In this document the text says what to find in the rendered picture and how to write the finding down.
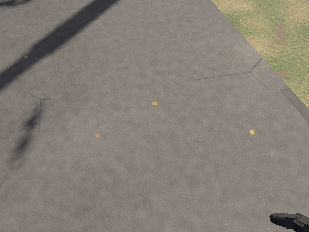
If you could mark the right robot hand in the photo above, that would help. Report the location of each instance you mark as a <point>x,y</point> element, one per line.
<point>297,222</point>

